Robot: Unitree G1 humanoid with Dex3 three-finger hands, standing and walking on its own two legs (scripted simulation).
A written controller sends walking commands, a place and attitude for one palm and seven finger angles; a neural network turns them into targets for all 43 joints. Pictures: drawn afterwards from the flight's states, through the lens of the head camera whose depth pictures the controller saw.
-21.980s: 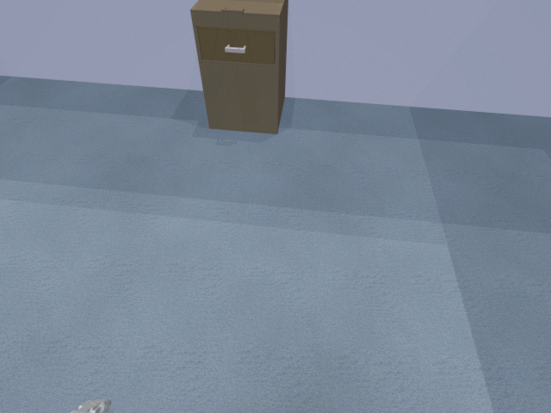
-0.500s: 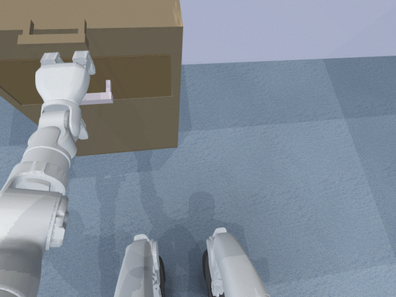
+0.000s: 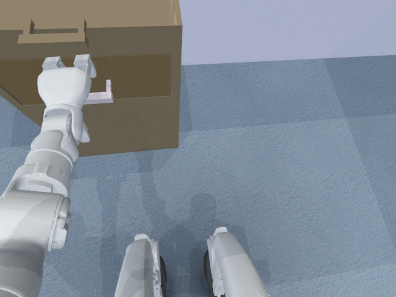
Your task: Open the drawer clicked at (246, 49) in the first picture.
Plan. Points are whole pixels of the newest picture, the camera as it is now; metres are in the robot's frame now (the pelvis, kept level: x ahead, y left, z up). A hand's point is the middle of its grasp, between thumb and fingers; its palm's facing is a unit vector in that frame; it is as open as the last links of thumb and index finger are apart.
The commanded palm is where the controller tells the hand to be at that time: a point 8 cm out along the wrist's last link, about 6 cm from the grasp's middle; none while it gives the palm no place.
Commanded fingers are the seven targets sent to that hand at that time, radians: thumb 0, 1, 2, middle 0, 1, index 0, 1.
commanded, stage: re-aim the fingers above the handle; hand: left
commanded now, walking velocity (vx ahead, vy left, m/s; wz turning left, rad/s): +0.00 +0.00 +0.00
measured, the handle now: (90, 91) +0.58 +0.21 -0.10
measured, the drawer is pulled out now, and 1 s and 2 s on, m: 0.00 0.00 0.00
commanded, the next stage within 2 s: lower the fingers behind the handle in 1.68 s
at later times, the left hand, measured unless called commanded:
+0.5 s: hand (77, 102) +0.52 +0.21 -0.04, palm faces -0.06 -0.01 -1.00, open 13.8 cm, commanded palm +0.52 +0.19 +0.01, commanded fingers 0.00 -0.50 0.30 -0.30 -1.20 -0.30 -1.20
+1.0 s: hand (73, 101) +0.52 +0.22 -0.05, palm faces -0.06 -0.02 -1.00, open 13.8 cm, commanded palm +0.52 +0.20 +0.01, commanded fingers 0.00 -0.50 0.30 -0.30 -1.20 -0.30 -1.20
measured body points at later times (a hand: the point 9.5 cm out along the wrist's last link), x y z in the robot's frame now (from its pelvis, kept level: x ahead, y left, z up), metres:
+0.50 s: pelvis +0.00 +0.00 +0.00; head +0.18 +0.01 +0.41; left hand +0.52 +0.21 +0.01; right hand +0.00 -0.27 -0.13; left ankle +0.03 +0.10 -0.59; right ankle +0.03 -0.12 -0.59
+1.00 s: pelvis +0.00 +0.00 -0.01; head +0.19 +0.01 +0.40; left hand +0.52 +0.22 +0.01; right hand +0.01 -0.27 -0.13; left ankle +0.03 +0.10 -0.59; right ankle +0.03 -0.12 -0.59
